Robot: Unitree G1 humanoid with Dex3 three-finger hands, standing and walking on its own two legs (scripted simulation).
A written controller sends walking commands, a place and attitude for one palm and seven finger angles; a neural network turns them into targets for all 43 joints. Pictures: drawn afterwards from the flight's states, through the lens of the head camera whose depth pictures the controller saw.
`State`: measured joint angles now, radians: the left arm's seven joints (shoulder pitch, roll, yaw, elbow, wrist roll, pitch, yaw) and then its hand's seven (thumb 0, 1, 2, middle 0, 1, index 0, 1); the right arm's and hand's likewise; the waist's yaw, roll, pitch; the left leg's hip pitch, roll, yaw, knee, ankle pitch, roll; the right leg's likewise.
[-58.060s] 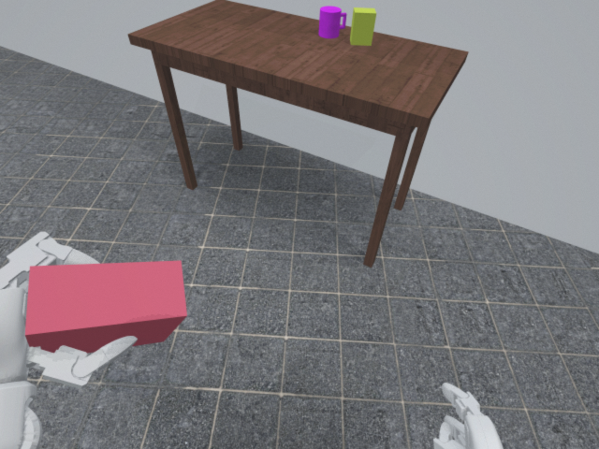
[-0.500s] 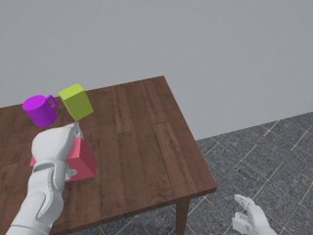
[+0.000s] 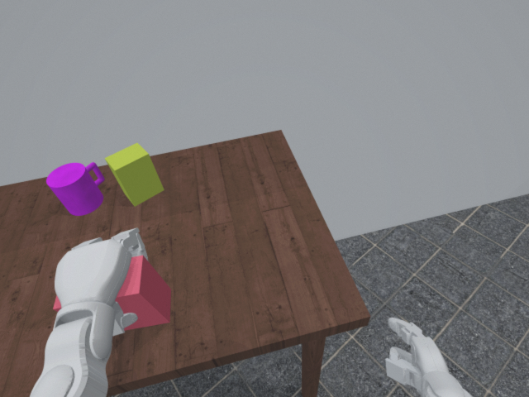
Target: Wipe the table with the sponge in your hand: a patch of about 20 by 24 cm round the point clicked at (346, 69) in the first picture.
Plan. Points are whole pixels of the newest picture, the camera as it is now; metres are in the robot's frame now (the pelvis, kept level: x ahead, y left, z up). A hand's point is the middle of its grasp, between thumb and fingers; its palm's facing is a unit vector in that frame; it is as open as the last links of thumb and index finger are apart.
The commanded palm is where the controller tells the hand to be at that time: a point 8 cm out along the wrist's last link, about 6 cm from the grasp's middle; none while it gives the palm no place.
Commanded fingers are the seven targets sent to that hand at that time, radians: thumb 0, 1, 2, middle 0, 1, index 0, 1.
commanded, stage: lift the sponge slowly off the table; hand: left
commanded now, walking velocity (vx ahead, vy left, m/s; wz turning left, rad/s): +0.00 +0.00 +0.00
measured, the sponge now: (126, 302) +0.23 +0.26 +0.02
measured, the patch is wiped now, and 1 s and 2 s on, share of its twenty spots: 1.00 1.00 1.00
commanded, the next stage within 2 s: none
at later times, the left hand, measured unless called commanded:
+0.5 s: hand (118, 290) +0.23 +0.25 +0.08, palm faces +0.03 -0.12 -0.99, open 9.9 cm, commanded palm +0.19 +0.25 +0.14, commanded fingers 0.00 0.10 1.30 -1.20 -1.60 -1.20 -1.60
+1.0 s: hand (99, 297) +0.20 +0.25 +0.11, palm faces +0.06 -0.12 -0.99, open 9.8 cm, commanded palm +0.18 +0.24 +0.17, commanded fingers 0.00 0.10 1.30 -1.20 -1.60 -1.20 -1.60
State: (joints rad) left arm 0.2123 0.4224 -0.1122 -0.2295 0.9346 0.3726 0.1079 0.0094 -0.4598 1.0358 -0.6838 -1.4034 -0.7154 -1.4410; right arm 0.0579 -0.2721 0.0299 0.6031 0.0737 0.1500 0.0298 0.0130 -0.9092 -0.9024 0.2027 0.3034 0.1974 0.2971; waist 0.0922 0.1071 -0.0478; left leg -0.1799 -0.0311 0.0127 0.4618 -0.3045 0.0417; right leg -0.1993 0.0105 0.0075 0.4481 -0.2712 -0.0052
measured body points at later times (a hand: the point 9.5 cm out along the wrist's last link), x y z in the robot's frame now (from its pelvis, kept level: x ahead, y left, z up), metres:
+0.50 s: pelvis -0.01 -0.01 +0.00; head -0.01 -0.05 +0.45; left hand +0.22 +0.25 +0.13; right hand +0.23 -0.22 -0.09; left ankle -0.04 +0.09 -0.74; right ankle -0.02 -0.12 -0.74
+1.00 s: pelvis -0.02 -0.01 +0.00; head -0.03 -0.06 +0.45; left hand +0.19 +0.25 +0.16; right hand +0.23 -0.21 -0.08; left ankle -0.04 +0.09 -0.74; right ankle -0.02 -0.12 -0.74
